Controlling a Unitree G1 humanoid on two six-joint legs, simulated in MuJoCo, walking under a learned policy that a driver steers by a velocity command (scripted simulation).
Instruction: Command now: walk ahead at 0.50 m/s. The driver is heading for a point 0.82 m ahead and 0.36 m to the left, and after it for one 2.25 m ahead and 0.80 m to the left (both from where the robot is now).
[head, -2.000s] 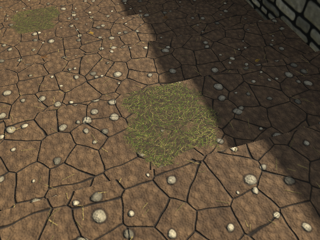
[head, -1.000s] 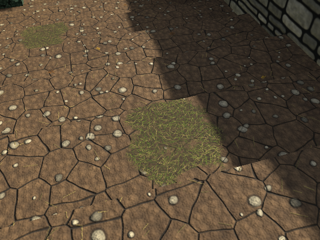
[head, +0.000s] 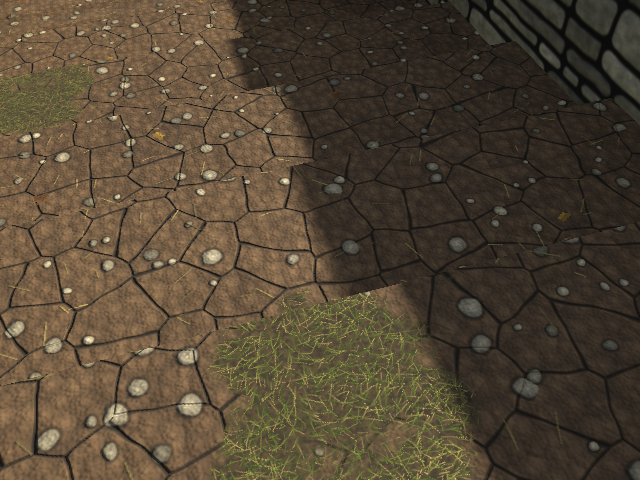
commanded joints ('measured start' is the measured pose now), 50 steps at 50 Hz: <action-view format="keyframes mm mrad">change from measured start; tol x32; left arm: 1 110 -9 -7 15 -5 -1 22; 32 691 -64 -78 222 74 42 -74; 35 73 105 -15 13 5 -13 -66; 50 206 282 57 -91 6 -33 31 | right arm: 1 -22 -4 2 -72 -23 -6 -34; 27 -404 -6 13 -189 -23 41 38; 33 620 -222 -98 153 8 35 14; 39 -92 -120 -44 -72 42 -21 19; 50 134 -41 -49 -192 40 -13 23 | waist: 1 2 -26 -49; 24 162 -12 233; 30 -14 102 17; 32 -121 223 -582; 38 53 -33 68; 50 54 -248 -289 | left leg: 1 -229 121 -69 -3 59 9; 13 -459 117 -83 -487 889 -31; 27 -227 120 61 -785 631 -34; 29 46 77 116 -859 724 -22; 32 1388 355 -239 -293 1571 423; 35 760 285 -288 -665 803 272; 38 -23 282 -217 -856 876 301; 47 -285 -60 -129 -533 552 33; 50 -322 -92 -32 122 -346 -114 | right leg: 1 214 -305 396 -325 -23 -197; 27 457 -255 -68 34 119 -54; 30 271 -205 -134 426 319 25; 33 -567 -12 5 1442 -704 192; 41 68 -159 49 268 -88 74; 47 453 -136 55 124 543 -58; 49 733 -601 536 -67 1027 -453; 50 574 -575 517 -94 770 -401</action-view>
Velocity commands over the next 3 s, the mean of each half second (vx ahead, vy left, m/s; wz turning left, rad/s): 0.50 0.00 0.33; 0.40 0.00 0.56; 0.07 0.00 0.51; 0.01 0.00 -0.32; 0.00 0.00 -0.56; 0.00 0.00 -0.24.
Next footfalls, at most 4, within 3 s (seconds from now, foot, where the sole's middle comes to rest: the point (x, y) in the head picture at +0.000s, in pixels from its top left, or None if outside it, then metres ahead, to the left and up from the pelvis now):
0.60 left None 0.49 0.26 -0.93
0.94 right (280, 375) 0.82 0.15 -0.93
1.28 left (216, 463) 0.60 0.29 -0.93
1.62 right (277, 374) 0.83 0.16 -0.93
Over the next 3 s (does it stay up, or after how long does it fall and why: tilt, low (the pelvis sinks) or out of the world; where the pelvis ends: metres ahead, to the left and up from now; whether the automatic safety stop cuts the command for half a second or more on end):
stays up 0.69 0.21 -0.15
